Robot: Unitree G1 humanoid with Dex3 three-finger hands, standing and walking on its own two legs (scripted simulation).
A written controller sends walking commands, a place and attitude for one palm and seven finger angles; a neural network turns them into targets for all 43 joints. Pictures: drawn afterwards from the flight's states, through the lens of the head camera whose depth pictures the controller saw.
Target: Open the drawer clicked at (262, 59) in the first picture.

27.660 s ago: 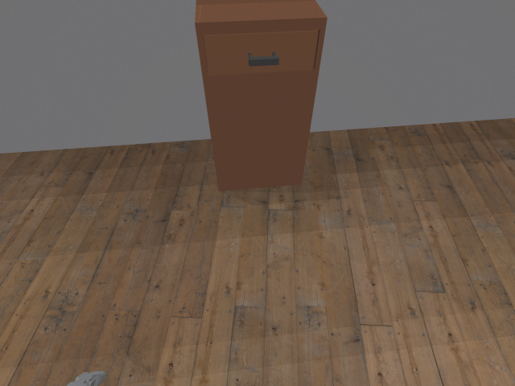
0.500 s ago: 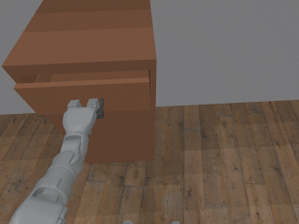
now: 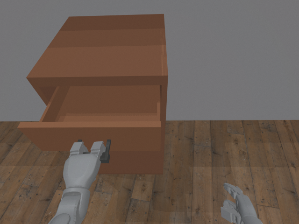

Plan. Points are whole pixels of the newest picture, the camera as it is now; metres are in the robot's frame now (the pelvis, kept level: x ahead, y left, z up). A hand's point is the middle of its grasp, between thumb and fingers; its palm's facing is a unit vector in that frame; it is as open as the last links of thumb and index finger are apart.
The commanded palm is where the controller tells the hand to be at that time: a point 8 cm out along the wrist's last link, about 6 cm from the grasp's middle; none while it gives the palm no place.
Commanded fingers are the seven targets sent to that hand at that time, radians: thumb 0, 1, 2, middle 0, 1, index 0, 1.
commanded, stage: pull the drawer open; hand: left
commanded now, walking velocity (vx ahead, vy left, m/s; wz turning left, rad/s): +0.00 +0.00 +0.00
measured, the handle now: (92, 150) +0.32 +0.20 -0.01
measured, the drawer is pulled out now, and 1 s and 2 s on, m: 0.16 0.30 0.30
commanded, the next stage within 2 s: open the thumb to release the handle in 0.86 s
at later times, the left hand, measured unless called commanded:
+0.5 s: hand (80, 221) +0.14 +0.18 -0.02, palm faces -0.03 -0.11 -0.99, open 6.0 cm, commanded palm +0.10 +0.19 +0.03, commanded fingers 0.00 0.90 0.90 -0.40 -1.35 -0.40 -1.35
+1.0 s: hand out of the picture +0.12 +0.18 -0.02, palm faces -0.07 -0.11 -0.99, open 6.2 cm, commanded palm +0.09 +0.19 +0.03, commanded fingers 0.00 0.69 0.81 -0.38 -1.33 -0.38 -1.33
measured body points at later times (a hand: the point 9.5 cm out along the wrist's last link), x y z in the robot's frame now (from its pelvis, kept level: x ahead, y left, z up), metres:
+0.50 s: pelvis -0.02 -0.02 -0.02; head +0.02 -0.06 +0.43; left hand +0.14 +0.19 +0.03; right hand +0.19 -0.24 -0.12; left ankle -0.03 +0.08 -0.70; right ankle -0.03 -0.09 -0.70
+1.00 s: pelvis -0.02 -0.04 -0.03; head +0.03 -0.07 +0.42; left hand +0.12 +0.19 +0.03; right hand +0.19 -0.26 -0.13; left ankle -0.03 +0.08 -0.70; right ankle -0.03 -0.09 -0.70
